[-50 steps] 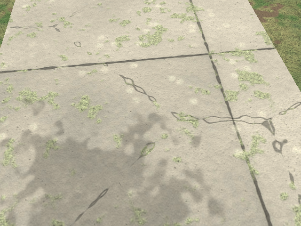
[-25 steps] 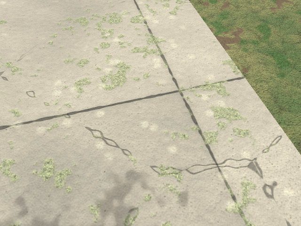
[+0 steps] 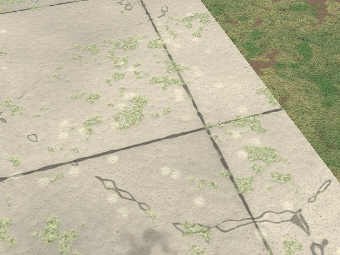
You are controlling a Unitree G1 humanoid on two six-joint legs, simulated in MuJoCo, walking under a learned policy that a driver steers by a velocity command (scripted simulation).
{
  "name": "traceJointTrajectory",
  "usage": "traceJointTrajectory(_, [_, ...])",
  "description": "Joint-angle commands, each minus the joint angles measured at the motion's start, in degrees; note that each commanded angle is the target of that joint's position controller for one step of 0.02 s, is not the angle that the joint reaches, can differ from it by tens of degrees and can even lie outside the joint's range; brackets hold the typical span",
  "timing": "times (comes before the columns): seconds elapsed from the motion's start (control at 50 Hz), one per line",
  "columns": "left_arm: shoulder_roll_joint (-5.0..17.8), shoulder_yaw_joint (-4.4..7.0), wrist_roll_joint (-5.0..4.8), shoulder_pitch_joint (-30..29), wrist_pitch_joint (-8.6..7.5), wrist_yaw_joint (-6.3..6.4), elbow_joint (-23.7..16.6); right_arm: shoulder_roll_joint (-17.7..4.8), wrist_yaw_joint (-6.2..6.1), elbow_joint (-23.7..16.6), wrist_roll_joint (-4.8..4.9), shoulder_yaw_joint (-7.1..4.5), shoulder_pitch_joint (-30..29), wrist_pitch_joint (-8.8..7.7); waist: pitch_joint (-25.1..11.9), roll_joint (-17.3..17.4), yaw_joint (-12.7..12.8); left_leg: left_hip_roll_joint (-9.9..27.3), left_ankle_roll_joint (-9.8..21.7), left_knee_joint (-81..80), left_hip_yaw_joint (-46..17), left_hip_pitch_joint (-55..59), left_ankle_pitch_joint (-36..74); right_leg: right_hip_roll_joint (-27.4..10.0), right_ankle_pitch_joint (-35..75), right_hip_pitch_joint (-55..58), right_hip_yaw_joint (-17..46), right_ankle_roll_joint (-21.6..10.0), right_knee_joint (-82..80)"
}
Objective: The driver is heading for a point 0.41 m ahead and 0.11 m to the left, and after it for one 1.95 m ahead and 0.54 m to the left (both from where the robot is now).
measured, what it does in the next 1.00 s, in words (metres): steps on the spot, turning left: left foot, then right foot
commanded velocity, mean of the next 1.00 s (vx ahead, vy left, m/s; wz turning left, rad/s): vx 0.08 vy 0.00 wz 0.34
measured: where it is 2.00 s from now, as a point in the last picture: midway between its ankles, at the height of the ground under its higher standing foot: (120, 248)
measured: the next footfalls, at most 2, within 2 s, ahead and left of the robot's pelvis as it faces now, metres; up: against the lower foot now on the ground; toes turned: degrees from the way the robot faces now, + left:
left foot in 0.28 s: -0.02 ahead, +0.14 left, +0.00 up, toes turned +11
right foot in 0.84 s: +0.05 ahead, -0.06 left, +0.00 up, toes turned +23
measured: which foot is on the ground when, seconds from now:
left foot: down 0.00-0.04, up 0.06-0.26, down 0.28-0.86, up 0.88-1.00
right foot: down 0.00-0.28, up 0.30-0.82, down 0.84-1.00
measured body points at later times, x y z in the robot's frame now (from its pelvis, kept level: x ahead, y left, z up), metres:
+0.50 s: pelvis -0.05 +0.06 +0.01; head -0.03 +0.10 +0.46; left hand +0.03 +0.38 -0.11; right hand +0.10 -0.20 -0.08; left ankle -0.06 +0.13 -0.73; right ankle +0.01 -0.11 -0.64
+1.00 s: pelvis +0.02 +0.05 +0.01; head +0.04 +0.04 +0.46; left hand -0.04 +0.33 -0.11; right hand +0.25 -0.15 -0.11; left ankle -0.02 +0.16 -0.68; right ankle +0.01 -0.08 -0.73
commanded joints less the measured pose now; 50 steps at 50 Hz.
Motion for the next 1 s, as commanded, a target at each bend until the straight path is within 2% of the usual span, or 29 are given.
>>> traceJointTrajectory(0.02, [10.9,3.6,-0.07,3.0,-0.23,1.37,-2.1,-8.3,-0.69,-3.6,0.71,-2.22,-0.3,0.38,-8.3,-5.6,1.9,1.3,0.1,3.8,-2.2,-11.1,15.9,-10.8,38.9,18.5,9.2,-8.0,-0.4])
traceJointTrajectory(0.06, [11.2,3.85,-0.07,4.9,0.52,2.18,-1.4,-7.0,-0.67,-4.4,0.88,-2.47,-0.6,1.16,-9.6,-9.0,2.4,-0.2,-1.2,12.3,-0.4,-14.5,3.0,-17.5,40.3,19.2,14.3,-12.3,-4.2])
traceJointTrajectory(0.08, [11.3,3.86,0.11,4.6,0.59,2.57,-1.5,-6.9,-0.55,-4.8,0.95,-2.81,-1.3,1.84,-9.4,-11.7,3.0,-0.6,-1.8,21.7,0.1,-16.7,-11.2,-21.6,39.6,17.9,17.7,-15.2,-6.9])
traceJointTrajectory(0.1, [11.8,3.9,0.53,4.9,0.38,2.78,-1.5,-8.0,-0.47,-5.2,1.1,-3.48,-2.0,2.5,-8.6,-10.4,4.0,0.4,-2.5,32.0,-1.1,-19.1,-17.9,-24.5,37.3,15.7,19.4,-17.4,-9.5])
traceJointTrajectory(0.14, [11.8,3.88,0.14,-1.8,-0.13,2.84,-1.9,-6.8,-0.61,-5.2,1.61,-3.77,0.0,3.78,-5.4,-7.2,0.0,3.8,-2.6,30.0,-2.3,-17.4,-13.9,-21.1,24.2,8.3,12.4,-13.6,-12.1])
traceJointTrajectory(0.18, [11.9,4.0,-0.07,-5.9,-0.16,2.64,-1.8,-6.1,-0.67,-4.8,1.04,-3.72,1.4,4.32,-5.1,-8.5,-1.1,4.0,-2.6,23.1,0.0,-11.2,-7.4,-17.9,19.8,3.5,6.2,-10.9,-13.0])
traceJointTrajectory(0.22, [12.0,4.09,-0.5,-6.0,0.28,2.46,-0.9,-6.9,0.21,-4.9,0.88,-4.16,2.9,4.26,-6.7,-9.4,-1.4,3.3,-1.8,15.8,2.2,-6.5,-1.2,-16.8,17.6,3.4,2.6,-9.9,-11.3])
traceJointTrajectory(0.26, [11.5,3.98,-1.71,-5.8,0.89,2.49,0.2,-7.4,1.12,-3.9,0.69,-4.86,6.9,4.2,-7.3,-7.6,-3.0,0.8,0.7,4.2,5.3,-0.4,7.6,-15.3,8.9,1.6,-1.1,-6.8,-6.3])
traceJointTrajectory(0.28, [9.5,3.66,-1.78,-2.7,1.39,2.34,1.7,-8.6,1.18,-3.8,0.21,-5.37,7.6,4.1,-4.5,-1.7,-2.4,1.1,3.1,-2.0,1.4,2.1,10.8,-12.1,-1.2,-3.6,-5.0,-2.6,1.4])
traceJointTrajectory(0.3, [6.5,2.84,0.33,0.0,1.98,2.05,1.1,-15.7,0.02,-6.1,-0.09,-6.82,7.2,3.8,-1.2,17.1,-0.1,16.5,10.2,-10.0,-22.1,4.6,24.3,-3.9,-21.9,-18.1,-10.5,4.2,19.6])
traceJointTrajectory(0.32, [7.7,3.26,0.31,-7.6,1.69,2.55,-2.1,-18.7,0.48,-8.4,-3.09,-6.62,6.0,2.32,-1.6,15.6,-2.9,22.7,19.2,-15.2,-33.4,-4.6,22.8,0.6,-27.6,-20.0,0.7,4.1,29.8])
traceJointTrajectory(0.34, [9.6,3.82,-0.51,-8.6,1.68,2.94,-2.3,-17.6,0.5,-9.2,-3.6,-6.54,2.8,0.79,-0.6,9.8,-1.5,20.1,17.7,-16.6,-30.1,-6.2,13.5,-0.8,-22.3,-19.9,3.9,2.9,33.5])
traceJointTrajectory(0.36, [10.8,4.43,-0.73,-6.7,1.66,3.21,-1.1,-16.1,0.06,-9.6,-2.06,-6.33,-0.4,-0.1,0.9,7.4,0.6,16.8,13.8,-16.4,-25.7,-6.4,7.7,-1.8,-15.9,-20.1,4.6,2.1,33.1])
traceJointTrajectory(0.38, [11.3,4.89,-0.33,-4.8,1.73,3.65,0.7,-13.9,-0.42,-10.2,-0.66,-5.82,-2.6,-0.29,0.7,5.5,1.5,14.7,10.9,-15.5,-23.2,-5.3,5.3,-2.6,-11.8,-20.0,4.8,2.3,32.8])
traceJointTrajectory(0.4, [11.3,5.03,0.0,-3.7,1.66,3.81,1.4,-12.5,-0.87,-10.5,0.08,-5.27,-3.3,-0.36,0.3,6.0,1.9,13.2,9.8,-15.0,-21.4,-4.9,7.7,-2.4,-8.6,-19.2,4.9,2.8,33.1])
traceJointTrajectory(0.46, [9.6,4.76,-0.59,-3.0,0.75,3.3,1.7,-10.5,-1.72,-10.4,0.2,-4.64,0.4,-0.34,-2.9,5.4,1.2,11.6,10.1,-13.5,-19.6,0.5,16.0,-1.1,-4.6,-18.2,5.3,4.0,32.3])
traceJointTrajectory(0.56, [8.9,4.19,-1.0,-3.7,0.06,2.83,2.0,-10.9,-2.39,-10.7,0.38,-5.01,2.9,0.16,-3.6,6.2,-0.1,11.5,11.1,-12.6,-21.1,6.2,17.5,-1.0,-3.9,-18.0,6.1,6.0,21.7])
traceJointTrajectory(0.7, [9.2,3.37,-1.41,-3.1,-0.8,1.5,3.3,-10.7,-1.58,-10.8,-0.42,-4.67,0.3,0.85,-2.7,7.1,-1.2,10.8,12.9,-11.1,-21.6,0.6,21.8,-1.6,-7.2,-5.6,4.1,6.0,10.4])
traceJointTrajectory(0.72, [9.2,3.22,-1.47,-2.4,-1.03,1.21,3.6,-10.2,-1.45,-10.5,-0.25,-4.49,0.4,0.92,-3.8,6.6,-1.2,10.5,12.9,-11.5,-22.0,0.6,17.1,-1.7,-7.1,-3.6,3.8,5.6,8.2])
traceJointTrajectory(0.76, [8.8,2.81,-1.65,-2.4,-1.74,0.42,4.0,-9.9,-1.24,-9.8,0.27,-4.2,0.5,1.0,-2.6,6.9,-1.3,9.5,12.8,-13.4,-23.7,-1.4,1.8,-0.7,-6.6,-0.4,1.9,4.3,3.1])
traceJointTrajectory(0.8, [8.0,2.39,-1.8,0.0,-2.89,-0.4,5.4,-9.6,-1.16,-9.5,0.57,-3.79,-0.5,0.91,-0.7,6.6,0.6,7.8,11.7,-13.4,-24.6,-5.2,-7.6,0.4,-2.4,5.8,-0.1,2.0,-6.4])
traceJointTrajectory(0.82, [8.2,2.38,-1.69,1.9,-3.48,-0.52,6.3,-8.7,-1.12,-9.5,0.37,-3.43,-0.3,0.57,-0.7,5.4,1.7,6.4,10.4,-12.0,-24.4,-7.3,-8.7,-0.2,-1.2,10.0,0.4,0.6,-9.7])
traceJointTrajectory(0.84, [9.6,2.57,-1.36,5.7,-4.0,-0.37,7.4,-6.9,-1.0,-9.8,0.05,-2.88,-0.8,-0.06,-1.9,2.9,3.0,4.6,8.5,-7.1,-21.9,-11.7,-8.3,-4.8,-1.7,16.3,4.7,-1.6,-10.4])
traceJointTrajectory(0.86, [13.7,3.24,-0.73,9.8,-4.33,-0.19,8.6,-4.2,-0.72,-10.8,-0.03,-2.15,-1.1,-0.9,-3.2,-6.0,3.0,-1.6,5.3,4.6,-12.4,-18.8,-7.9,-12.6,-7.5,21.6,15.8,-6.2,-13.7])
traceJointTrajectory(0.88, [17.3,4.39,-0.22,13.2,-4.59,-0.71,10.2,-6.0,-0.79,-12.9,0.73,-2.71,-4.2,-1.94,0.1,-14.2,4.5,-6.1,3.1,14.4,-4.1,-28.9,-10.8,-20.2,-15.6,22.4,30.9,-13.3,-20.4])
traceJointTrajectory(0.9, [14.8,3.87,-0.35,12.4,-5.17,-0.8,9.8,-10.4,-0.91,-13.1,1.17,-4.0,-6.3,-2.7,4.8,-10.7,5.4,-2.2,2.0,22.5,-5.3,-35.0,-10.9,-22.8,-19.1,21.5,33.8,-15.3,-22.0])
traceJointTrajectory(0.92, [12.4,3.18,-0.83,11.1,-5.51,-0.57,9.4,-10.5,-0.53,-12.4,1.49,-4.37,-5.2,-3.15,5.4,-9.1,4.4,-0.2,1.7,25.7,-6.1,-36.7,-7.0,-20.6,-19.5,22.2,30.5,-13.9,-22.1])
traceJointTrajectory(0.96, [10.9,2.64,-1.81,11.0,-5.47,-0.35,9.3,-8.8,0.29,-12.1,1.04,-4.31,-5.4,-3.76,5.1,-9.0,4.4,2.6,0.6,26.6,-4.0,-39.7,-0.3,-17.6,-14.0,25.0,24.6,-11.5,-22.8])
traceJointTrajectory(1.0, [10.0,2.25,-1.43,12.4,-5.2,-0.24,9.7,-6.3,0.96,-13.0,0.87,-3.82,-8.3,-4.41,4.3,-8.5,5.4,3.5,-0.4,23.2,-1.4,-37.5,5.2,-14.8,-5.5,23.8,18.3,-10.3,-23.8])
